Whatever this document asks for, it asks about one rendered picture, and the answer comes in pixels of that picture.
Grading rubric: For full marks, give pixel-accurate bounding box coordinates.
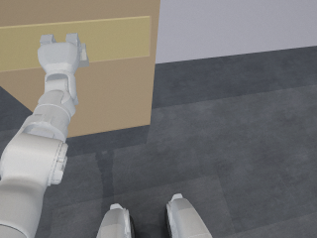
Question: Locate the drawer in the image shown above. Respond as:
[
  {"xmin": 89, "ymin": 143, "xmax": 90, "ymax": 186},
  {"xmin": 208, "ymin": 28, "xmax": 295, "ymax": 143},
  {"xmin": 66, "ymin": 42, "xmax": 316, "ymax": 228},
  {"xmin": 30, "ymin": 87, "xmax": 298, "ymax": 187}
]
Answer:
[{"xmin": 0, "ymin": 16, "xmax": 150, "ymax": 71}]

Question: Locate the cabinet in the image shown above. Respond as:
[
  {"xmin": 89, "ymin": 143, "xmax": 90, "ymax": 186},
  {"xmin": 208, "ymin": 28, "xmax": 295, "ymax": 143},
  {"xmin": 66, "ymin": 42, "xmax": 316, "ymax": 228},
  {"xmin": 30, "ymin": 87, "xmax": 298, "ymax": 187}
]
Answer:
[{"xmin": 0, "ymin": 0, "xmax": 160, "ymax": 138}]

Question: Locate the robot right thigh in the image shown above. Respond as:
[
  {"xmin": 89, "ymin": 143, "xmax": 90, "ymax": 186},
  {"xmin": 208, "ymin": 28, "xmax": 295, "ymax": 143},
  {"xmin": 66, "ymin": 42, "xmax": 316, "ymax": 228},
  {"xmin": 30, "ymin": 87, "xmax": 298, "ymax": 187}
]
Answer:
[{"xmin": 166, "ymin": 197, "xmax": 213, "ymax": 238}]

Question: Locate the handle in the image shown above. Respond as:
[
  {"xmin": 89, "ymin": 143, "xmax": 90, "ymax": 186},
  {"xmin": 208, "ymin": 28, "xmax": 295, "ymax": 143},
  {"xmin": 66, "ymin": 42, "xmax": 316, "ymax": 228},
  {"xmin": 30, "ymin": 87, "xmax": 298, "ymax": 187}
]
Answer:
[{"xmin": 78, "ymin": 43, "xmax": 89, "ymax": 67}]

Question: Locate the left robot forearm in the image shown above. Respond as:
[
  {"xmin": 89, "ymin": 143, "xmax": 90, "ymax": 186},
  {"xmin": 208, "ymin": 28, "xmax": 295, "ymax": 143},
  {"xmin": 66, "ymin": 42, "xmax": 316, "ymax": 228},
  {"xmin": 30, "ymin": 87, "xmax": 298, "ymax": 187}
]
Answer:
[{"xmin": 0, "ymin": 69, "xmax": 76, "ymax": 178}]

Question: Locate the right robot shin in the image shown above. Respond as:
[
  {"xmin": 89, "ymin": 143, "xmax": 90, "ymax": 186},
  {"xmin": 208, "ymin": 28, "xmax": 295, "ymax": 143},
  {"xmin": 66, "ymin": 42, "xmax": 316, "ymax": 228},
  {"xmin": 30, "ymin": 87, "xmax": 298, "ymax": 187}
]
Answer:
[{"xmin": 170, "ymin": 193, "xmax": 182, "ymax": 238}]

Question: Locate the robot left hand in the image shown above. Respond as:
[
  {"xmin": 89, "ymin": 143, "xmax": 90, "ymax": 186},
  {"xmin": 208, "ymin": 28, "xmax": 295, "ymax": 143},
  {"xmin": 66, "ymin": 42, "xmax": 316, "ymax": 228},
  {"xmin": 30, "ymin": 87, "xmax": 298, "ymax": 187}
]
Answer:
[{"xmin": 38, "ymin": 33, "xmax": 82, "ymax": 105}]

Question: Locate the robot left upper arm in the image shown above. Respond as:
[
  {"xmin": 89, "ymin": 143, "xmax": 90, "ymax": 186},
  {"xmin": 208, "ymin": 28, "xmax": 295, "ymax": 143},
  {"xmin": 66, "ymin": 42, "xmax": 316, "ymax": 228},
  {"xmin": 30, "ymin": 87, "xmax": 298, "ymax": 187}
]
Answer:
[{"xmin": 0, "ymin": 132, "xmax": 68, "ymax": 238}]

